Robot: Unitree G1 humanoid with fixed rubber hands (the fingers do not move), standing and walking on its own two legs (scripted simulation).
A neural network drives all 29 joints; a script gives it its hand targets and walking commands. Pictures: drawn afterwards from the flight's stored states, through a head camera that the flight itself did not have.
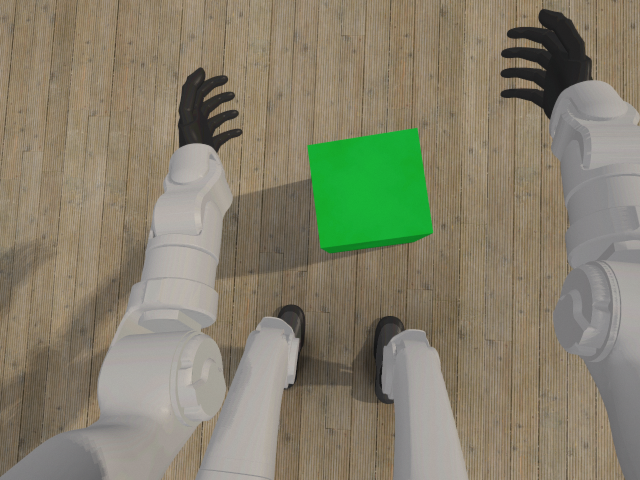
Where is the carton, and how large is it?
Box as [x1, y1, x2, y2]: [307, 128, 432, 252]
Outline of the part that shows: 417,128 307,145 321,248 328,252 336,252 411,242 432,232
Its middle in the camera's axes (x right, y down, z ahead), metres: +0.11 -0.10 +0.85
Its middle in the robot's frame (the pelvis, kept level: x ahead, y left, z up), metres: +0.50 -0.02 -0.52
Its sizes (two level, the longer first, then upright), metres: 0.210 0.200 0.250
